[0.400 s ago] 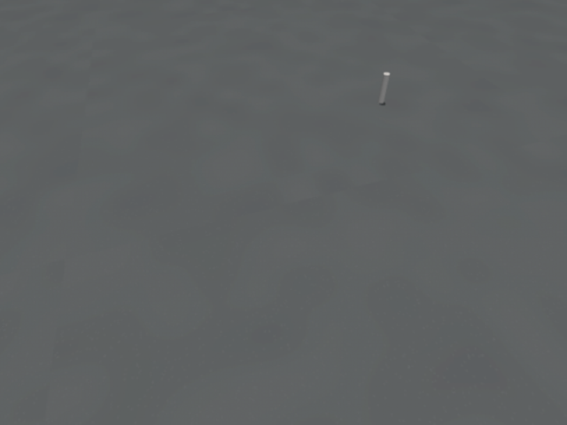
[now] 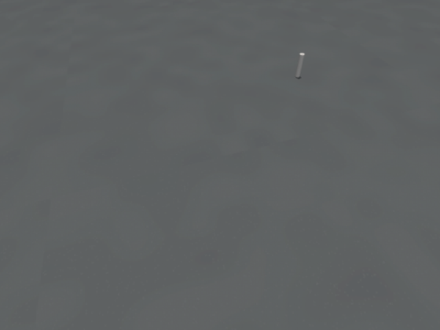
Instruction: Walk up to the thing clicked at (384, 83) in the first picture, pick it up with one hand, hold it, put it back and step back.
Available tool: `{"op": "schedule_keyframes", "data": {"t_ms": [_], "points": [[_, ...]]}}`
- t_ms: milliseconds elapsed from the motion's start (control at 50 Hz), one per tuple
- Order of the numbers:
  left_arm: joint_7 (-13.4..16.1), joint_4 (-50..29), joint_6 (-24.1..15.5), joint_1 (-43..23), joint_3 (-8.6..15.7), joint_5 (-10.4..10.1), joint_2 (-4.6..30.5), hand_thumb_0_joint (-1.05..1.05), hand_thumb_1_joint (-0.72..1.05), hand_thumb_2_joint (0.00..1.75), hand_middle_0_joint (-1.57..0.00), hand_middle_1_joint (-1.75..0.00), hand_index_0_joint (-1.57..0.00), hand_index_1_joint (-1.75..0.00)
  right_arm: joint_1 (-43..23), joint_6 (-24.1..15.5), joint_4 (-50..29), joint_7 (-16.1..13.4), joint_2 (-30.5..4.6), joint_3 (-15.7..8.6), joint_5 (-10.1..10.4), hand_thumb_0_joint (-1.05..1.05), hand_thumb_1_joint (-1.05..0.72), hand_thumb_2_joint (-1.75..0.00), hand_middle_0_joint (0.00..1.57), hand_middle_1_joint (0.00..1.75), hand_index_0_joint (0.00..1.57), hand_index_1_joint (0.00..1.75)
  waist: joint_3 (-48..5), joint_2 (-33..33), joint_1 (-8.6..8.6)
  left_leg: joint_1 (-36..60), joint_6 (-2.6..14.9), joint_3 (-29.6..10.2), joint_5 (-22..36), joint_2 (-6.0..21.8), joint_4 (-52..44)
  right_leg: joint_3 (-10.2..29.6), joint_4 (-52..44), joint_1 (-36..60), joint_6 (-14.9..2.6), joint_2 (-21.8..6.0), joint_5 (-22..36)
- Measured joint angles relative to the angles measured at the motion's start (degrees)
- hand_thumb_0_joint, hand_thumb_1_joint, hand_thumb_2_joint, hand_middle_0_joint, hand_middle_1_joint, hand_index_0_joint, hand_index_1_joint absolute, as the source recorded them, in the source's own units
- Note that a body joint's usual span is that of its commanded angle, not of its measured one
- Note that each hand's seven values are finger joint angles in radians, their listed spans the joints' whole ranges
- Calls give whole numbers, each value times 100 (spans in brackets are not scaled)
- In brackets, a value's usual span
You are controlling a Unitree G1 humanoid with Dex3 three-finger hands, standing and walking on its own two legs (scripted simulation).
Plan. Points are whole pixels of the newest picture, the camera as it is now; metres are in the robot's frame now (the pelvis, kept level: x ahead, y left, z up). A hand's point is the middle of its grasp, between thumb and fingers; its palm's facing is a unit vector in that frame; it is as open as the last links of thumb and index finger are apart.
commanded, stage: stand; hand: left
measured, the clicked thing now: (299, 65) +2.15 -0.55 -0.68
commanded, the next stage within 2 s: walk up in 0.72 s
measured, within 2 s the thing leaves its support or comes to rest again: neither
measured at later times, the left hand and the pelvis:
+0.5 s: hand out of the picture +0.08 +0.25 -0.16, palm faces -0.03 -0.94 -0.34, open 7.4 cm; pelvis +0.00 +0.00 +0.00, yaw +0 degrees
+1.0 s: hand (115, 318) +0.17 +0.24 -0.12, palm faces -0.11 -0.91 -0.40, open 7.4 cm; pelvis +0.05 -0.05 -0.01, yaw -8 degrees
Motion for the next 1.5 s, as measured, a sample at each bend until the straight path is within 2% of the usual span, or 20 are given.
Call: {"op": "schedule_keyframes", "data": {"t_ms": [720, 760, 780, 800, 840, 880, 920, 980, 1020, 1060, 1080, 1100, 1140, 1200, 1260, 1320, 1380, 1420, 1480, 1500], "points": [[12, -33, 3, -31, 8, -2, 12, 1, 90, 90, -20, -30, -21, -30, 48, 8, -5, -11, -27, 2, -4, 0, -90, -90, 20, 30, 21, 30, -39, 12, -22, 100, -32, -11, -9, 38, -75, -12, -97, 111, -26, 36, 3], [-162, -202, 27, 125, 179, 72, 45, 1, 90, 90, -20, -30, -21, -30, 147, -51, -154, 97, -18, -138, -105, 0, -90, -90, 20, 30, 21, 30, -149, -26, 29, -50, 87, 104, -602, 45, 240, 90, 317, -128, -96, 50, -573], [-255, -268, 51, 229, 254, 99, 89, 1, 90, 90, -20, -30, -21, -30, 213, -121, -255, 147, -26, -210, -149, 0, -90, -90, 20, 30, 21, 30, -236, -66, 54, -101, 148, 199, -903, 37, 356, 133, 705, -342, -123, 29, -1026], [-330, -302, 93, 309, 318, 129, 135, 1, 90, 90, -20, -30, -21, -30, 266, -193, -362, 179, -52, -276, -173, 0, -90, -90, 20, 30, 21, 30, -310, -81, 63, -117, 198, 301, -1009, 52, 374, 123, 1249, -640, -124, 11, -1231], [-443, -340, 160, 356, 395, 163, 229, 1, 90, 90, -20, -30, -21, -30, 351, -326, -538, 190, -149, -385, -195, 0, -90, -90, 20, 30, 21, 30, -337, -16, -11, -60, 227, 400, -808, 150, 252, 109, 2246, -1203, -123, -2, -1276], [-543, -414, 139, 311, 449, 154, 368, 1, 90, 90, -20, -30, -21, -30, 459, -401, -604, 175, -255, -469, -222, 0, -90, -90, 20, 30, 21, 30, -279, 11, -78, 100, 206, 426, -607, 232, 61, 137, 2736, -1578, -106, -141, -1249], [-649, -549, 100, 314, 524, 132, 516, 1, 90, 90, -20, -30, -21, -30, 565, -386, -579, 192, -374, -528, -265, 0, -90, -90, 20, 30, 21, 30, -271, 11, -58, 300, 150, 524, -583, 338, -71, 135, 2785, -1802, -63, -342, -1211], [-757, -694, 74, 418, 626, 108, 676, 1, 91, 90, -20, -30, -21, -30, 636, -316, -517, 238, -600, -619, -311, 0, -90, -90, 20, 30, 21, 30, -325, 79, 2, 564, 24, 708, -658, 548, 28, 15, 2328, -1783, -7, -595, -1013], [-771, -712, 60, 537, 691, 102, 772, 1, 91, 90, -20, -30, -21, -30, 636, -273, -504, 252, -721, -663, -328, 1, -90, -90, 20, 30, 21, 30, -423, 87, 37, 657, -60, 829, -1015, 665, 366, -88, 1950, -1591, 8, -699, -789], [-733, -694, 0, 675, 752, 121, 864, 1, 91, 90, -20, -30, -21, -30, 615, -225, -523, 248, -812, -683, -325, 1, -90, -90, 20, 30, 21, 30, -552, 115, 82, 585, -1, 862, -1633, 832, 1039, -219, 1714, -1372, 48, -650, -408], [-679, -668, -52, 678, 779, 141, 820, 1, 91, 90, -20, -30, -20, -30, 592, -189, -527, 230, -885, -695, -322, 1, -90, -90, 20, 30, 21, 30, -563, 294, 102, 388, 136, 670, -2031, 984, 1656, -321, 1954, -1389, 66, -485, -483], [-622, -693, -111, 681, 787, 159, 765, 1, 91, 90, -20, -30, -20, -30, 583, -139, -534, 206, -919, -686, -298, 1, -90, -90, 20, 30, 21, 30, -582, 421, 127, 15, 191, 414, -2250, 997, 2502, -436, 2194, -1424, 52, -369, -696], [-538, -756, -203, 757, 734, 99, 601, 1, 91, 90, -20, -30, -20, -30, 537, -55, -546, 225, -888, -621, -228, 1, -91, -90, 20, 30, 20, 30, -572, 512, 236, -703, 153, 179, -2042, 729, 3839, -542, 2224, -1272, -21, -232, -931], [-486, -751, -279, 1019, 573, 30, 347, 1, 91, 90, -20, -30, -20, -30, 330, -122, -615, 338, -744, -487, -118, 1, -91, -90, 20, 30, 20, 30, -438, 545, 358, -1556, 146, 333, -1399, 470, 4477, -516, 1495, -692, -122, -29, -778], [-449, -682, -293, 1260, 473, -10, 258, 1, 90, 90, -20, -30, -21, -30, 217, -241, -854, 471, -525, -378, -49, 1, -91, -90, 20, 30, 20, 30, -274, 400, 419, -2128, 140, 408, -927, 443, 4032, -407, 760, -98, -184, 95, -625], [-417, -666, -294, 1432, 430, -28, 266, 1, 90, 90, -21, -30, -21, -30, 175, -253, -1061, 588, -382, -333, -63, 1, -91, -90, 20, 30, 21, 30, -184, 209, 453, -2508, 48, 321, -569, 555, 3266, -297, 336, 316, -215, 169, -662], [-419, -722, -316, 1478, 410, -16, 314, 1, 90, 90, -21, -30, -21, -30, 151, -212, -1149, 631, -361, -359, -96, 1, -90, -90, 20, 30, 21, 30, -120, 76, 452, -2627, -38, 233, -126, 690, 2378, -248, 134, 636, -161, 212, -838], [-431, -782, -337, 1446, 393, -6, 350, 1, 90, 90, -21, -30, -21, -30, 145, -191, -1148, 620, -401, -402, -102, 1, -90, -90, 20, 30, 21, 30, -97, 36, 449, -2531, -36, 254, 199, 726, 1829, -247, 79, 845, -91, 217, -1036], [-423, -859, -336, 1416, 371, -8, 426, 1, 90, 90, -21, -30, -21, -30, 161, -226, -1153, 574, -470, -480, -106, 1, -90, -90, 20, 30, 21, 30, -148, -71, 445, -2066, 46, 435, 477, 611, 1217, -167, 394, 1010, 24, 93, -1577], [-396, -861, -318, 1360, 375, -10, 482, 1, 90, 90, -21, -30, -21, -30, 123, -283, -1156, 526, -431, -523, -132, 1, -90, -90, 20, 30, 21, 30, -102, -237, 386, -1993, 98, 543, 553, 467, 1295, -132, 877, 903, -13, -90, -1842]]}}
